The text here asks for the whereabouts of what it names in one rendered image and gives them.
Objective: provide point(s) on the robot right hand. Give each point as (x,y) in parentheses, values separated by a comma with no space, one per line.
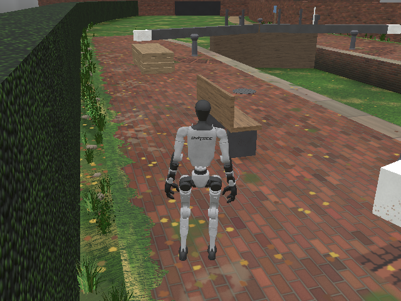
(233,190)

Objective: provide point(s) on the left robot forearm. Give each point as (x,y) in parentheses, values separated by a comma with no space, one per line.
(172,170)

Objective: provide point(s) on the robot left upper arm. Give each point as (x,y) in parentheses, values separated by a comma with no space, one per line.
(179,143)

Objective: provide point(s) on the left robot foot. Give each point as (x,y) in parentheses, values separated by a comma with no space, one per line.
(183,255)

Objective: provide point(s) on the robot right upper arm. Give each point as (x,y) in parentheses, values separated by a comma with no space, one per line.
(224,145)

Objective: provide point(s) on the right robot forearm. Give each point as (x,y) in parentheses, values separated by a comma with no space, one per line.
(229,172)

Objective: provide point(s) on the robot left hand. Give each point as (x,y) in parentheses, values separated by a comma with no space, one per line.
(168,191)

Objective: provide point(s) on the humanoid robot torso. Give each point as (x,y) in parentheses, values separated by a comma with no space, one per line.
(201,148)

